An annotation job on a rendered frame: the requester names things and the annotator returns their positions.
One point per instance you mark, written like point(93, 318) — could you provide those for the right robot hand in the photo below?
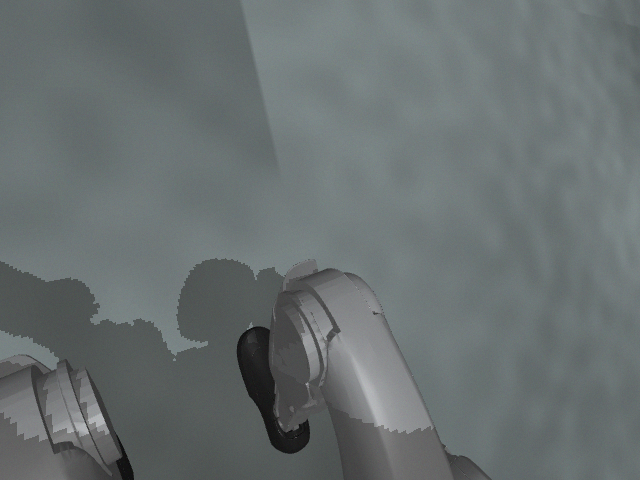
point(463, 468)

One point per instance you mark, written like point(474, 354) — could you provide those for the left robot foot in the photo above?
point(124, 465)

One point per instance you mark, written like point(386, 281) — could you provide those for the right robot foot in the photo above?
point(253, 360)

